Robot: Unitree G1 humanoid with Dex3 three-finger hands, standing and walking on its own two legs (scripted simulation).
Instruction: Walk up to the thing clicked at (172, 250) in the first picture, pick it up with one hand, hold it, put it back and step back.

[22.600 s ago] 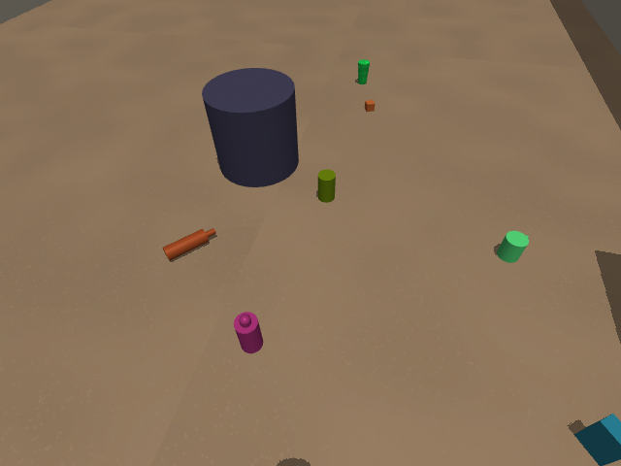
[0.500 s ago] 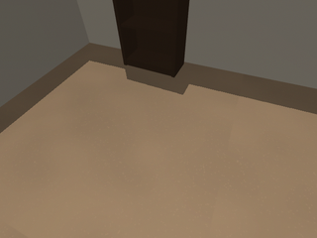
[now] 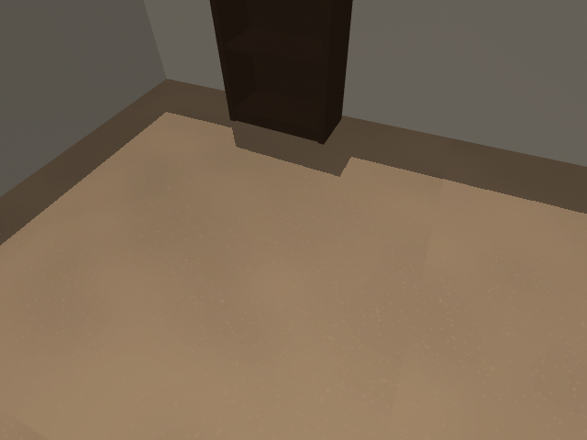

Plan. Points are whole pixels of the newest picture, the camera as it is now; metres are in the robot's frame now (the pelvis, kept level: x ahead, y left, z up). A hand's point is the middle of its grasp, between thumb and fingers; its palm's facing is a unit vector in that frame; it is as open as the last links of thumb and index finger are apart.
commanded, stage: stand
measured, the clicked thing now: out of the picture -1.43 +0.19 -0.75
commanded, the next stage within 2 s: walk up in 0.54 s
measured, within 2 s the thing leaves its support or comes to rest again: neither
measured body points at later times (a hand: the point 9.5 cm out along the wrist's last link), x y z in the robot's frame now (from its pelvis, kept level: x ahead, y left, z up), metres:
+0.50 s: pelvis +0.00 +0.00 +0.00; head +0.01 +0.00 +0.45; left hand +0.08 +0.30 -0.13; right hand +0.08 -0.30 -0.13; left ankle -0.01 +0.14 -0.75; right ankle -0.03 -0.13 -0.75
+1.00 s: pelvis +0.09 -0.04 -0.01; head +0.12 -0.06 +0.44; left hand +0.15 +0.29 -0.11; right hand +0.12 -0.36 -0.14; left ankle +0.10 +0.11 -0.69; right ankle +0.03 -0.13 -0.75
